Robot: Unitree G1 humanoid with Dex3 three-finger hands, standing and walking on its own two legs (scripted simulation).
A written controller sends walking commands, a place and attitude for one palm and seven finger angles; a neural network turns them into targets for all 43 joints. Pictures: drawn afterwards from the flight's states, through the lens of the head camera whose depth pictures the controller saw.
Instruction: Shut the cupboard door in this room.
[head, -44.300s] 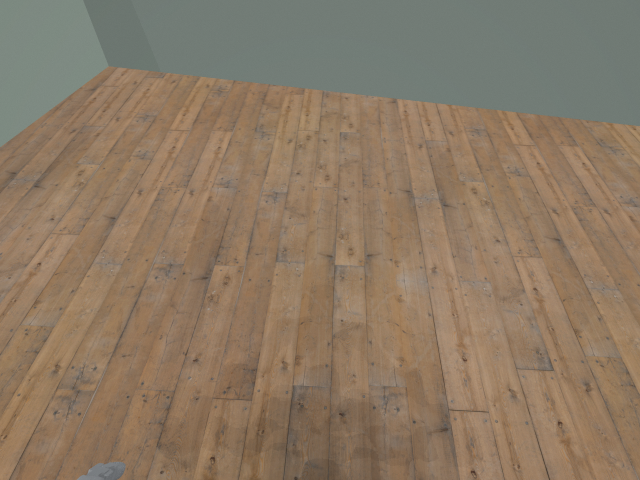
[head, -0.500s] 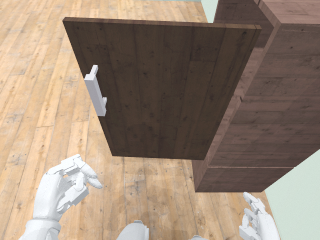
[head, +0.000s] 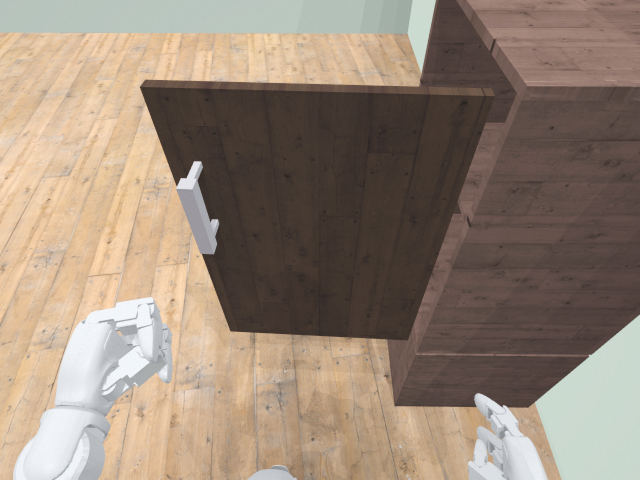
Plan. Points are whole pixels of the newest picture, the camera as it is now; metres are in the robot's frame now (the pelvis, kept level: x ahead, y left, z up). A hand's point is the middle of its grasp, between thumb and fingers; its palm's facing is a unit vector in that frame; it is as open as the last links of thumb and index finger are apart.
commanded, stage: raise the hand and make a fist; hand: left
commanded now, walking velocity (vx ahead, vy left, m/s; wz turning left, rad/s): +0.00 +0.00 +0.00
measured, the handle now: (202, 209) +0.45 +0.21 +0.09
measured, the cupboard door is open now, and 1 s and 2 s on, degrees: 87 87 87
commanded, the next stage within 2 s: bring the fist close to the handle in 0.36 s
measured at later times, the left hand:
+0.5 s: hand (181, 357) +0.23 +0.17 +0.09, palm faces +0.03 -1.00 -0.05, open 3.1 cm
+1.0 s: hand (199, 299) +0.30 +0.17 +0.09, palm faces +0.03 -1.00 -0.04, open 3.1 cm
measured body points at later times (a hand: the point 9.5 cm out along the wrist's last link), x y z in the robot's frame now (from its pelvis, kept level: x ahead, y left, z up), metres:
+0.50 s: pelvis +0.00 -0.02 +0.00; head +0.02 -0.03 +0.45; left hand +0.22 +0.22 +0.10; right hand +0.18 -0.25 -0.07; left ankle +0.05 +0.10 -0.69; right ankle -0.01 -0.11 -0.69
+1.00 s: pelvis +0.01 -0.01 +0.01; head +0.03 -0.03 +0.46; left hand +0.29 +0.22 +0.10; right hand +0.17 -0.26 -0.08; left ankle +0.05 +0.10 -0.69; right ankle -0.01 -0.11 -0.69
